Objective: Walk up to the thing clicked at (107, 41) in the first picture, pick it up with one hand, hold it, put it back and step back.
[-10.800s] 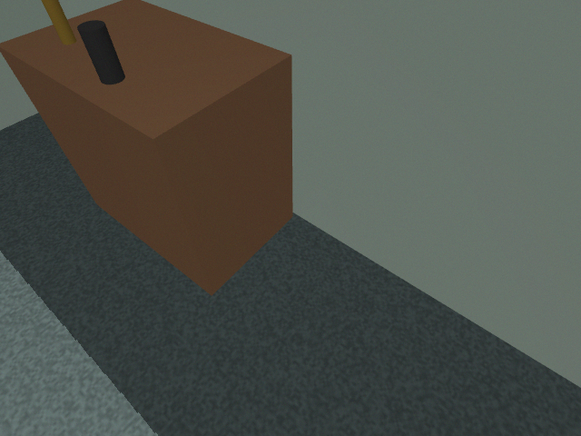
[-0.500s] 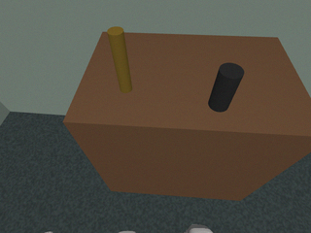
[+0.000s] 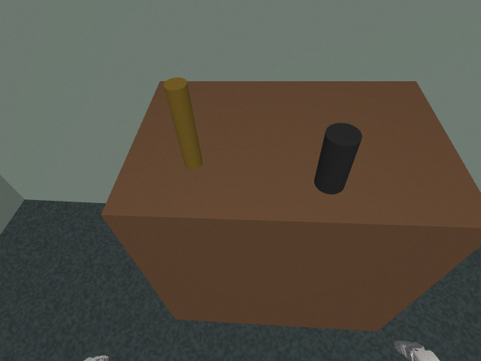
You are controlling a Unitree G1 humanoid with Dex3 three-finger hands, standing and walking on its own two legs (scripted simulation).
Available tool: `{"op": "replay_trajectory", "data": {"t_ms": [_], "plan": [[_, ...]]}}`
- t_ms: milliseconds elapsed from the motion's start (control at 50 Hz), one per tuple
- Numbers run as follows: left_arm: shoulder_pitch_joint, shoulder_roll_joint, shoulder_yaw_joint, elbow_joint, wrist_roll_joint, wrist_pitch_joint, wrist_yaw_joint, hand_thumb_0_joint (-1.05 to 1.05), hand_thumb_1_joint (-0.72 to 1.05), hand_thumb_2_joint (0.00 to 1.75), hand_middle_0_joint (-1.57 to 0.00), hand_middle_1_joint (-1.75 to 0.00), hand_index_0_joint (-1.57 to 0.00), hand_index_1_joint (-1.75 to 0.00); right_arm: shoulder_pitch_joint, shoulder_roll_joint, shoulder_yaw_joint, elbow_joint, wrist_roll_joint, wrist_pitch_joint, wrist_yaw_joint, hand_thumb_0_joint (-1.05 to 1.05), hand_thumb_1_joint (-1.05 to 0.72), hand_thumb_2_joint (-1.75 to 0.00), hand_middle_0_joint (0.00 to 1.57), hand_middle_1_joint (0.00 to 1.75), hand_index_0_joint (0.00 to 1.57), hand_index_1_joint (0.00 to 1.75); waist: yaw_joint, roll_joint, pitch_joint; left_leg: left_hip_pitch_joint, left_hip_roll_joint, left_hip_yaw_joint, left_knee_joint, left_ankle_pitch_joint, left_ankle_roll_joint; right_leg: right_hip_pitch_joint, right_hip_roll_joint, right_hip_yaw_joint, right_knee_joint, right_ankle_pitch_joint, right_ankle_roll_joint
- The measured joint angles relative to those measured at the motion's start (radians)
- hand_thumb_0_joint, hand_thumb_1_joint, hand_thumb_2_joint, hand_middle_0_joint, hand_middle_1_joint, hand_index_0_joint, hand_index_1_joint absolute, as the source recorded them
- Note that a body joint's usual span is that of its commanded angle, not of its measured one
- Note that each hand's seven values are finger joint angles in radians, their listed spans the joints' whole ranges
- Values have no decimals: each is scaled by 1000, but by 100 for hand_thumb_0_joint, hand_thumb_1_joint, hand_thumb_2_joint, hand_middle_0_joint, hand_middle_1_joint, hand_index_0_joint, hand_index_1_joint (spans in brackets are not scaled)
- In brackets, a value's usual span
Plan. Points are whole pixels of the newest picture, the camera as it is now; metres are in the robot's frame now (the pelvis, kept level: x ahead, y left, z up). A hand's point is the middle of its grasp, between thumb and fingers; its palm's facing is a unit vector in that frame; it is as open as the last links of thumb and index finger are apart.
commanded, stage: walk up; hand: right
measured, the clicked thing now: (335, 160) +0.47 -0.17 +0.04
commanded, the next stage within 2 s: stand in 0.54 s
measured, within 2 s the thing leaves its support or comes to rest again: neither
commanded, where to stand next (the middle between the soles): +0.06 +0.00 m, yaw -1 degrees
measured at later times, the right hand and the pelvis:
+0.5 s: hand out of the picture +0.05 -0.25 -0.16, palm faces +0.02 +0.95 -0.32, open 7.4 cm; pelvis +0.00 +0.00 +0.00, yaw -1 degrees
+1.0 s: hand out of the picture +0.07 -0.25 -0.15, palm faces -0.01 +0.94 -0.33, open 7.4 cm; pelvis -0.01 +0.01 +0.01, yaw -1 degrees
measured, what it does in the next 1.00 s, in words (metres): stands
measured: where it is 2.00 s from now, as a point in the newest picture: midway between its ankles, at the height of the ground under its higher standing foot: outside the picture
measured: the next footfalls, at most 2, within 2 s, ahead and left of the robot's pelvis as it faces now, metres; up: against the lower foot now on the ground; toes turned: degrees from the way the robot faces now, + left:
none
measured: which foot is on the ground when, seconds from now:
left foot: down 0.00-1.00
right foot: down 0.00-1.00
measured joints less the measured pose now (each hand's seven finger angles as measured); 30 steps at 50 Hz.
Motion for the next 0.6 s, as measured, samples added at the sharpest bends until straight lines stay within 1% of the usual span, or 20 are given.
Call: {"op": "replay_trajectory", "data": {"t_ms": [100, 260, 540, 600], "plan": [[-5, 0, 4, 15, 6, 2, -2, 0, 90, 89, -20, -30, -20, -30, 0, -8, -5, 14, -5, 3, 0, 1, -91, -90, 20, 30, 21, 30, -4, -4, -3, 11, 8, 2, -33, 19, -5, 11, 7, 1, -37, 23, -4], [8, -1, 11, 30, 9, 4, -5, 0, 90, 89, -20, -30, -20, -30, 35, -10, -8, 40, -9, 7, 1, 1, -91, -90, 20, 30, 20, 30, -11, -11, -1, 21, 14, 10, -58, 33, -7, 21, 13, 9, -70, 45, -5], [15, 0, 15, 37, 9, 14, -7, 0, 90, 89, -20, -30, -20, -30, 80, 10, -4, 59, -11, 4, -1, 1, -91, -90, 20, 30, 20, 30, -19, -16, -6, 25, 5, 25, -67, 37, 3, 18, 5, 24, -73, 49, 5], [14, 3, 9, 33, 4, 14, -7, 0, 90, 89, -20, -30, -20, -30, 78, 13, -2, 62, -14, 1, -2, 1, -91, -90, 20, 30, 21, 30, -20, -18, -5, 28, 0, 24, -76, 42, 4, 19, 0, 24, -75, 50, 7]]}}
